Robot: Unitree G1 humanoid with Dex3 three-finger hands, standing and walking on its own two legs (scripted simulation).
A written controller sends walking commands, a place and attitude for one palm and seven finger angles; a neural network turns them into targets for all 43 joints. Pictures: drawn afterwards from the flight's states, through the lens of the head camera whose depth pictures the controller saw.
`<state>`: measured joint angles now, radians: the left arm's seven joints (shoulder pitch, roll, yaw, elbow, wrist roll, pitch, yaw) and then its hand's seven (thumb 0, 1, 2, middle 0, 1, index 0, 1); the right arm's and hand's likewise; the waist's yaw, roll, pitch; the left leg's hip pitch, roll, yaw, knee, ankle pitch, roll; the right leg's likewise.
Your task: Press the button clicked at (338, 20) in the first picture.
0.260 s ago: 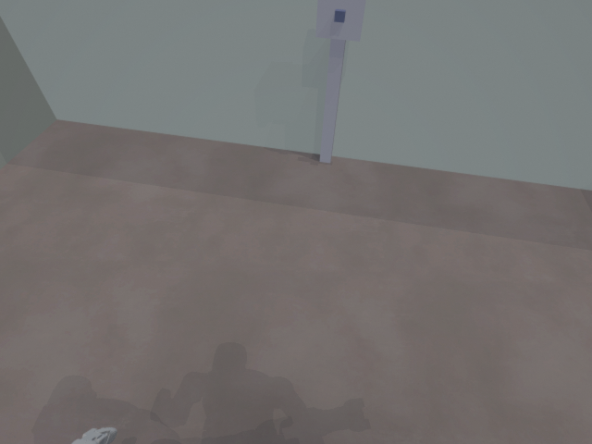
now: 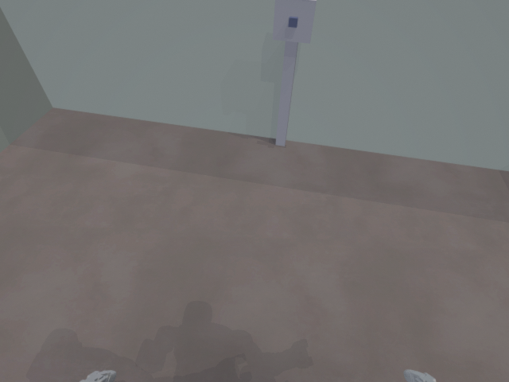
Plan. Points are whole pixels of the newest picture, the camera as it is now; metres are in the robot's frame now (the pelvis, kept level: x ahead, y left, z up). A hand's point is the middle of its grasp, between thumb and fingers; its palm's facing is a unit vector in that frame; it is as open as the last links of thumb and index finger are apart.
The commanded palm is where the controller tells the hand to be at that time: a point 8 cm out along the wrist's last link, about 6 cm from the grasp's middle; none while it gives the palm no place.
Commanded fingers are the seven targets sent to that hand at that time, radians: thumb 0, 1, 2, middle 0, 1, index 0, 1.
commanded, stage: stand and wait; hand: left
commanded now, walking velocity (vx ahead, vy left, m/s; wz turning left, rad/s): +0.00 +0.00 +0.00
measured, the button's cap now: (293, 21) +1.56 -0.08 -0.03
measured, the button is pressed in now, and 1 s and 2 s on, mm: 0 0 0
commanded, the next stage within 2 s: look at it before walking up in 0.66 s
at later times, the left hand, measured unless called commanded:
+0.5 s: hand out of the picture +0.06 +0.23 -0.15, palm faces -0.03 -0.94 -0.34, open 7.4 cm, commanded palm none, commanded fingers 0.00 0.90 0.90 -0.20 -0.30 -0.20 -0.30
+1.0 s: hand out of the picture +0.06 +0.22 -0.15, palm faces -0.05 -0.94 -0.33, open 7.4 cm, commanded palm none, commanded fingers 0.00 0.90 0.90 -0.20 -0.30 -0.20 -0.30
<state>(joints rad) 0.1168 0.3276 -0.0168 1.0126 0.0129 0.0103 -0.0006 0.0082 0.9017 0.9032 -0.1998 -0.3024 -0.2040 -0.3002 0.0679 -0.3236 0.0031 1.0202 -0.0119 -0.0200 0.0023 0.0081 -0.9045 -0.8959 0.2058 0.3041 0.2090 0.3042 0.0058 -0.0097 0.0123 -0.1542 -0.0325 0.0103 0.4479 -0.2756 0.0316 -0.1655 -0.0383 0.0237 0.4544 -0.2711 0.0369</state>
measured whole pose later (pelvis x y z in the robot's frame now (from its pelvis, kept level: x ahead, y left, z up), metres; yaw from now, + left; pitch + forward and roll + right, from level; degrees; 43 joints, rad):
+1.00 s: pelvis -0.02 -0.02 +0.01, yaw +0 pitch -1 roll +0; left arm 0.13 0.34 -0.01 1.08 0.01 0.00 -0.01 0.01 0.90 0.90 -0.20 -0.30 -0.20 -0.30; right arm 0.11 -0.34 0.00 1.12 -0.01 -0.02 0.01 0.01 -0.91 -0.90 0.20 0.30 0.21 0.30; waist 0.00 0.00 0.03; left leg -0.14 0.00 0.01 0.37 -0.20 0.00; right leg -0.16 0.00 0.02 0.38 -0.20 0.01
